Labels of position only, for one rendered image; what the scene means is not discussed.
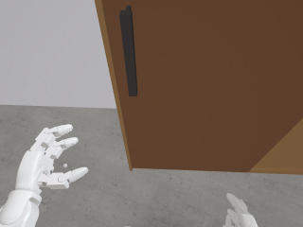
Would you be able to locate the robot left forearm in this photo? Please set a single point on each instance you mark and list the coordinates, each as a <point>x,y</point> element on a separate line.
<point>21,209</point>

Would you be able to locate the left robot hand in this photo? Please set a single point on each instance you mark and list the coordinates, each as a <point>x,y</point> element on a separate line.
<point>37,160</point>

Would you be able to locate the wardrobe door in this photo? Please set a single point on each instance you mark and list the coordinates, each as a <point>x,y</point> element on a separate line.
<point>219,82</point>
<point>288,152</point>

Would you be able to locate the right robot hand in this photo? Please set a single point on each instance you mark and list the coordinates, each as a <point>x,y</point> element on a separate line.
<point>242,218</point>

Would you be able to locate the handle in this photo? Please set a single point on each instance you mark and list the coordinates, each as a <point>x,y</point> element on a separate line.
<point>127,34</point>

